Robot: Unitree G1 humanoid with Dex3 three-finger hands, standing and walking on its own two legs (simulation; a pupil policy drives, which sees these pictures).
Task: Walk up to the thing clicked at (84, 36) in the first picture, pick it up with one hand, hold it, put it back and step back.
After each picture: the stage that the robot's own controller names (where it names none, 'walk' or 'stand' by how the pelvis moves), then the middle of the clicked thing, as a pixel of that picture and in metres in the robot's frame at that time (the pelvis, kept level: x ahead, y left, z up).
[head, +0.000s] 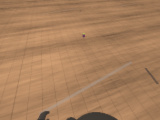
stand; (83, 35) +2.19 +0.20 -0.72
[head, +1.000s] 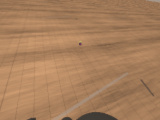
walk; (80, 43) +2.07 +0.17 -0.71
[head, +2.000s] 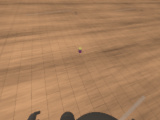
walk; (80, 50) +1.44 +0.15 -0.70
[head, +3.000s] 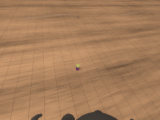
walk; (77, 67) +0.95 +0.14 -0.72
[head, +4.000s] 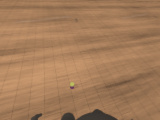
walk; (72, 85) +0.58 +0.17 -0.71
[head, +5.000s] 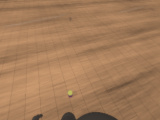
stand; (70, 93) +0.43 +0.19 -0.71
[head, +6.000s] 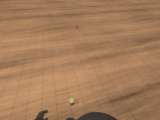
stand; (71, 101) +0.39 +0.19 -0.72
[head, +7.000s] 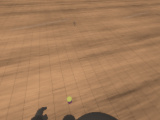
stand; (69, 100) +0.37 +0.21 -0.71
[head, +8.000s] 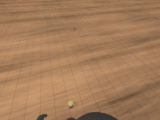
stand; (70, 104) +0.36 +0.21 -0.72
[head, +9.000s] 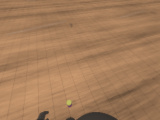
stand; (69, 103) +0.34 +0.22 -0.73
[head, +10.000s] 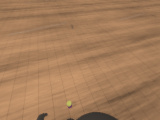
stand; (69, 104) +0.34 +0.21 -0.73
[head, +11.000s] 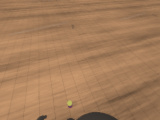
stand; (70, 104) +0.34 +0.21 -0.73
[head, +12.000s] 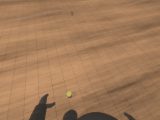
go down; (69, 94) +0.36 +0.21 -0.70
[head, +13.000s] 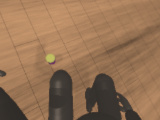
go down; (51, 59) +0.40 +0.28 -0.29
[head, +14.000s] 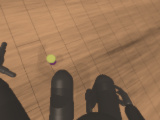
close in; (51, 60) +0.40 +0.29 -0.29
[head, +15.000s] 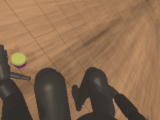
close; (19, 61) +0.38 +0.32 -0.21
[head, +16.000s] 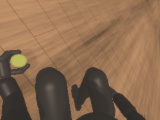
close; (19, 62) +0.36 +0.32 -0.21
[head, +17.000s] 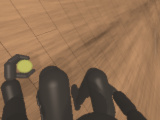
lift; (24, 67) +0.32 +0.30 -0.22
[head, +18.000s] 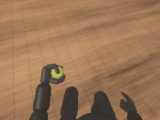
lift; (58, 75) +0.32 +0.21 +0.00
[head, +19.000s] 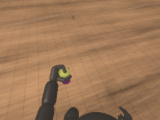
hold; (65, 76) +0.33 +0.17 +0.01
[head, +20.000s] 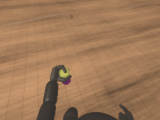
hold; (65, 76) +0.33 +0.17 -0.01
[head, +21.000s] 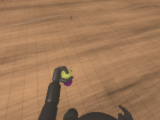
crouch; (67, 78) +0.33 +0.16 -0.01
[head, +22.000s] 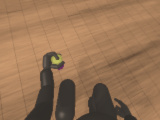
crouch; (58, 62) +0.40 +0.23 -0.09
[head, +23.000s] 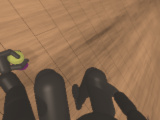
lower; (19, 61) +0.36 +0.32 -0.22
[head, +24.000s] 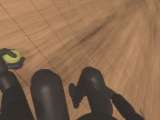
lower; (14, 60) +0.38 +0.32 -0.22
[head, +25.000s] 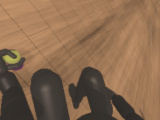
lower; (14, 61) +0.38 +0.32 -0.22
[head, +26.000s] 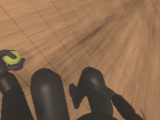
lower; (14, 61) +0.37 +0.33 -0.21
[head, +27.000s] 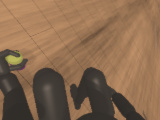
loosen; (16, 61) +0.36 +0.33 -0.21
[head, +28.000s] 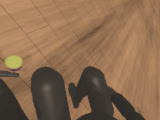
withdraw; (14, 63) +0.35 +0.32 -0.21
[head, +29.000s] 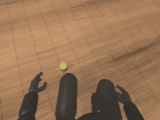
walk; (63, 67) +0.41 +0.26 -0.35
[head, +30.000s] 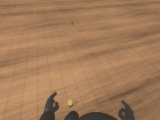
stand; (70, 103) +0.34 +0.18 -0.66
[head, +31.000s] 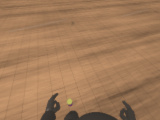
stand; (69, 102) +0.35 +0.20 -0.67
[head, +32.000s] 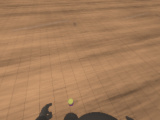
stand; (70, 102) +0.35 +0.19 -0.70
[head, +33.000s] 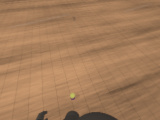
walk; (72, 96) +0.38 +0.18 -0.71
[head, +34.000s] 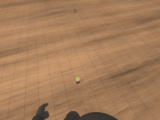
walk; (77, 80) +0.57 +0.16 -0.71
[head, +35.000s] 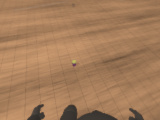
walk; (74, 63) +0.86 +0.24 -0.70
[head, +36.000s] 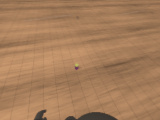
stand; (76, 66) +0.98 +0.21 -0.72
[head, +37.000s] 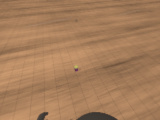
stand; (76, 68) +0.98 +0.24 -0.73
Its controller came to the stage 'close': yes
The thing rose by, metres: 0.70
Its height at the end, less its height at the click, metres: +0.00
